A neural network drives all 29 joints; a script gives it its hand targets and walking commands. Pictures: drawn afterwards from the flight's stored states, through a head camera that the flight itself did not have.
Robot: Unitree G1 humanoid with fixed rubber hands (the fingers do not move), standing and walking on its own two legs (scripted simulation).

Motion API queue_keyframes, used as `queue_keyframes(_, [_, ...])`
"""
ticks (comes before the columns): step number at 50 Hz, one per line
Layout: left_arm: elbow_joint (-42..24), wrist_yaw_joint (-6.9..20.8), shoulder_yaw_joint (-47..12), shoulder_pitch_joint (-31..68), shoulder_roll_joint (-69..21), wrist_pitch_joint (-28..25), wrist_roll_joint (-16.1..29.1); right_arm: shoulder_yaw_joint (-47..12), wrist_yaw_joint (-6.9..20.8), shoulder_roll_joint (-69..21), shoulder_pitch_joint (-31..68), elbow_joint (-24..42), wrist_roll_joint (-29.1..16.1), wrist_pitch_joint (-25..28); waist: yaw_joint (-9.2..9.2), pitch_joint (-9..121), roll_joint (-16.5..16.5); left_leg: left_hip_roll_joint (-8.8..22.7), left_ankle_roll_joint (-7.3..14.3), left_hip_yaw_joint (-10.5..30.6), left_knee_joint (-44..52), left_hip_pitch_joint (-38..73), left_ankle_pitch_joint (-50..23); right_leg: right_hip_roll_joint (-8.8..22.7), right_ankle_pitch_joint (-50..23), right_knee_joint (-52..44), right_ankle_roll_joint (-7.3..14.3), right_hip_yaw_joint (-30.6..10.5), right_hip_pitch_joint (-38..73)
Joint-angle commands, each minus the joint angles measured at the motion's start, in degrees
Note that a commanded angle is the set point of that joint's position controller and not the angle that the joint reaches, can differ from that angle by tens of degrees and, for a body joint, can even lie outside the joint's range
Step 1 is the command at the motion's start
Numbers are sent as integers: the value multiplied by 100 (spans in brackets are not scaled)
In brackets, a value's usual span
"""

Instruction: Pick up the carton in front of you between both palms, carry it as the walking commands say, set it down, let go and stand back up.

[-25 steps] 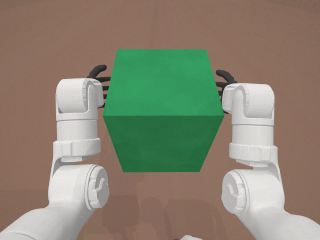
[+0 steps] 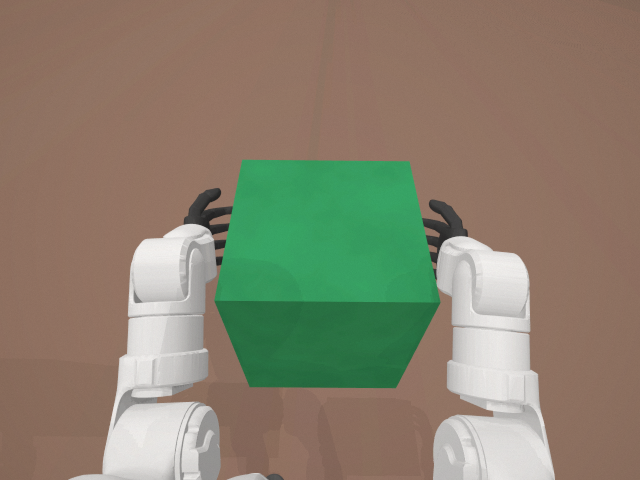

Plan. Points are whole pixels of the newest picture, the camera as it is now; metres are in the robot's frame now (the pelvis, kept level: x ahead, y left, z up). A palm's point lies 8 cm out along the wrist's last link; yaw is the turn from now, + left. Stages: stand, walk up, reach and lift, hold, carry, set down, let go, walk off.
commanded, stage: carry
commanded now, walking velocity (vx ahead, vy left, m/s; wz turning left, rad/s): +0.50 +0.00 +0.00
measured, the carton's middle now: (324, 281) +0.35 +0.01 +0.03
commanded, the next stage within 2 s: none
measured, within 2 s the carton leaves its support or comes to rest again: neither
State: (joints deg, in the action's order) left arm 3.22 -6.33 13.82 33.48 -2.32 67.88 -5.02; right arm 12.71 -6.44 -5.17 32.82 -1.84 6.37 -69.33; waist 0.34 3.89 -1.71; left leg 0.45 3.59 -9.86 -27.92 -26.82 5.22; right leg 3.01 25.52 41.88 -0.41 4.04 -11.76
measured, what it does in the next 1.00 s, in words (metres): walks ahead: right foot, then left foot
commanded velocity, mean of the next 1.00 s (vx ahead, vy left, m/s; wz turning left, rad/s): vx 0.38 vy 0.00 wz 0.00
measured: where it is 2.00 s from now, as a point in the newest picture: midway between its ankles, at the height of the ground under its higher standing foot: (321, 321)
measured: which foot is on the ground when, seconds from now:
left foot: down 0.00-0.44, up 0.46-0.88, down 0.90-1.00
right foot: up 0.00-0.40, down 0.42-0.94, up 0.96-1.00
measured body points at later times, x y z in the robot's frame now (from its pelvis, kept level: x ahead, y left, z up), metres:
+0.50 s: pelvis +0.31 -0.04 +0.00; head +0.27 -0.05 +0.45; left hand +0.58 +0.12 +0.09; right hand +0.58 -0.18 +0.08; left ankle +0.13 +0.07 -0.66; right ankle +0.38 -0.12 -0.73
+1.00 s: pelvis +0.58 +0.01 +0.00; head +0.58 +0.02 +0.45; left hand +0.87 +0.16 +0.07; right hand +0.86 -0.14 +0.07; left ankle +0.68 +0.09 -0.73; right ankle +0.43 -0.11 -0.67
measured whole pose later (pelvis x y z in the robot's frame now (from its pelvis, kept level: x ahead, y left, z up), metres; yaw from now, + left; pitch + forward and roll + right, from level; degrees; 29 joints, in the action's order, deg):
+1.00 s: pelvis +0.58 +0.01 +0.00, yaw +0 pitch +3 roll +0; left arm -15.9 -4.8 8.1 10.7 -7.5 69.2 -7.3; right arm 5.4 -4.5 -7.8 10.0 15.3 7.2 -69.5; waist -0.5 4.9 -2.3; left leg 2.8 4.2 -13.4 -27.3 -24.9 5.9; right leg 4.1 29.4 52.9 -2.3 4.5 -13.4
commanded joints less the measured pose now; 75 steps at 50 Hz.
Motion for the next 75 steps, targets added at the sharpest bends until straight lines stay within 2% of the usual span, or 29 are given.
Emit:
queue_keyframes(1, [-529, 1569, -4115, 2985, -6688, 153, 2377, -3766, 1347, -5991, 2708, 523, -2054, 80, -187, 2792, 1571, 2311, 1136, 3540, 774, 4910, -1452, -229, 424, 2773, 36, -283, -3146])
queue_keyframes(3, [-933, 1564, -4289, 2717, -6804, 52, 2414, -4025, 1405, -6205, 2680, 1226, -2164, 142, -140, 2439, 604, 2035, 673, 2674, 940, 4220, -1647, 180, -183, 2231, 78, -424, -3035])
queue_keyframes(5, [-1298, 1489, -4480, 2169, -6779, -43, 2315, -4285, 1442, -6190, 2395, 1776, -2231, 193, -129, 2270, 710, 1819, 450, 2019, 1232, 3771, -1515, 194, -482, 1370, -1, -252, -2595])
queue_keyframes(8, [-1704, 1380, -4704, 1075, -6506, -160, 2002, -4563, 1568, -5997, 1413, 2187, -2253, 210, -136, 2216, 957, 1592, 461, 1464, 1328, 3784, -1716, 48, -778, 626, -116, 34, -2453])
queue_keyframes(16, [-2356, 1459, -4824, -84, -5743, 167, 1957, -4598, 1719, -5170, 124, 2418, -2276, -29, -164, 1034, 1125, 1286, 235, 643, 1508, 3195, -1894, -28, -2117, -1186, -19, 594, -1998])
queue_keyframes(20, [-2076, 1566, -4683, -127, -5425, 361, 2012, -4574, 1666, -4864, 194, 2282, -2189, -185, -34, 1124, 810, 1002, -121, 7, 32, 2310, -2192, -375, -1788, -1715, 197, 1138, 53])
queue_keyframes(21, [-1936, 1583, -4616, -227, -5357, 387, 2002, -4549, 1652, -4753, 224, 2228, -2173, -217, 78, 1428, 518, 864, -288, -118, -967, 1527, -1355, 77, -1378, -1668, 249, 548, 1113])
queue_keyframes(22, [-1759, 1597, -4499, -213, -5235, 374, 1916, -4606, 1643, -4770, 401, 2287, -2217, -281, 141, 1718, -872, 247, -560, -94, -2668, 117, 34, 1517, -490, -2336, 867, -2042, 2011])
queue_keyframes(23, [-1645, 1613, -4495, -202, -5380, 347, 1978, -4644, 1650, -4854, 591, 2307, -2263, -295, 176, 1702, -1737, -172, -556, 360, -3745, -1040, 2162, 2125, -1012, -2944, 1338, -3496, 2425])
queue_keyframes(24, [-1815, 1636, -4551, -39, -5559, 321, 2081, -4690, 1660, -5068, 672, 2245, -2288, -250, 79, 1624, -1227, 201, -370, 862, -4392, -1269, 2293, 2127, -1470, -2888, 1342, -3092, 2167])
queue_keyframes(26, [-1998, 1676, -4703, 243, -5961, 234, 2235, -4694, 1664, -5386, 684, 2227, -2299, -123, 27, 1528, -246, 672, -252, 1048, -4183, -1130, 1690, 1780, -1469, -2919, 1022, -2047, 1308])
queue_keyframes(27, [-2047, 1697, -4770, 335, -6066, 192, 2276, -4706, 1647, -5477, 621, 2210, -2259, -64, -9, 1468, -131, 801, -270, 1068, -3717, -900, 1341, 1633, -1197, -3093, 834, -1596, 919])
queue_keyframes(29, [-2052, 1722, -4830, 343, -6057, 124, 2326, -4751, 1593, -5602, 499, 2129, -2179, 22, -7, 1438, -380, 705, -342, 788, -3022, -626, 998, 1460, -872, -3333, 737, -998, 604])
queue_keyframes(32, [-2112, 1750, -4873, 167, -5870, 92, 2354, -4723, 1519, -5539, 216, 2117, -2052, 94, 24, 1289, -454, 675, -491, 558, -1983, -762, 641, 1415, -884, -3610, 833, -671, 733])
queue_keyframes(40, [-2159, 1687, -4705, -210, -5466, 254, 2163, -4697, 1498, -5154, 107, 2324, -2125, -99, 87, 660, -597, 406, -445, 7, -283, -806, -267, 1119, -2689, -3230, 677, 141, 1357])
queue_keyframes(43, [-2094, 1649, -4687, -258, -5442, 290, 2098, -4663, 1543, -5068, 130, 2302, -2196, -162, 82, 660, -697, 184, -372, -258, 230, -98, -466, 1002, -4284, -2409, 442, 467, 1499])
queue_keyframes(45, [-2085, 1633, -4691, -262, -5440, 295, 2090, -4627, 1578, -5066, 29, 2219, -2177, -163, -61, 1144, -381, 36, -323, -499, 696, 1739, -1100, 662, -4630, -1018, 57, 884, 814])
queue_keyframes(46, [-2080, 1636, -4693, -226, -5380, 292, 2092, -4574, 1594, -5044, -71, 2158, -2154, -165, -154, 1608, 70, 944, -214, 497, 514, 2891, -2484, 488, -3001, 19, -188, 829, 30])
queue_keyframes(47, [-2181, 1628, -4820, 50, -5551, 341, 2184, -4481, 1621, -5069, -20, 1978, -2083, -104, -198, 2338, 1519, 2188, 756, 2212, 227, 4607, -3803, -85, -972, 1533, -373, 601, -1573])
queue_keyframes(48, [-2237, 1654, -4854, 28, -5613, 305, 2179, -4491, 1634, -5243, -181, 1926, -2177, -42, -163, 2356, 1606, 2337, 992, 2658, 628, 4310, -4133, -263, 652, 2146, -300, 170, -1947])
queue_keyframes(51, [-2402, 1664, -4977, 216, -6009, 85, 2232, -4639, 1670, -5771, 128, 2310, -2330, 147, -89, 2161, 749, 1988, 444, 1411, 942, 3279, -3369, 306, 458, 1171, -60, -365, -1594])
queue_keyframes(53, [-2413, 1613, -5048, 86, -6200, -5, 2207, -4675, 1677, -5830, 103, 2382, -2329, 228, -58, 2094, 941, 1650, 257, 836, 1141, 2694, -2705, 128, 177, 30, -124, -68, -898])
queue_keyframes(56, [-2445, 1550, -5056, -349, -6100, -83, 2096, -4690, 1707, -5686, -269, 2474, -2304, 272, -86, 2222, 1097, 1582, 303, 538, 1018, 2692, -2378, 36, -396, -878, -146, 217, -521])
queue_keyframes(59, [-2652, 1550, -5062, -312, -5924, -42, 2095, -4721, 1716, -5490, -233, 2601, -2299, 251, -34, 2044, 899, 1324, 51, 216, 748, 2173, -1346, 201, -2099, -2022, -174, 431, 171])
queue_keyframes(61, [-2668, 1583, -5013, -265, -5706, 81, 2113, -4699, 1689, -5296, -246, 2505, -2212, 192, -38, 1821, 630, 1189, -240, 215, 580, 1452, -5, 729, -2669, -2146, -184, 108, 730])
queue_keyframes(62, [-2526, 1603, -4957, -190, -5637, 115, 2072, -4747, 1681, -5204, -125, 2576, -2216, 116, -105, 1549, 193, 927, -416, 164, 655, 1441, 323, 975, -2989, -1935, -124, -149, 334])
queue_keyframes(64, [-2196, 1641, -4802, -279, -5564, 202, 2062, -4725, 1663, -5073, 26, 2456, -2199, -29, -77, 1191, -158, 958, -468, 272, 460, 1614, -222, 909, -3356, -1792, -84, -95, 20])
queue_keyframes(68, [-1748, 1676, -4628, -453, -5512, 269, 2002, -4685, 1636, -5008, 29, 2115, -2142, -137, -57, 1469, -185, 944, -524, 283, -44, 1747, -1552, 813, -4733, -1453, -15, -7, 253])
queue_keyframes(75, [-1979, 1667, -4727, 46, -5779, 204, 2152, -4703, 1619, -5327, 352, 2154, -2233, -71, -42, 1738, 50, 925, -538, 246, -204, 1882, -1777, 754, -4921, -1211, 67, 68, 379])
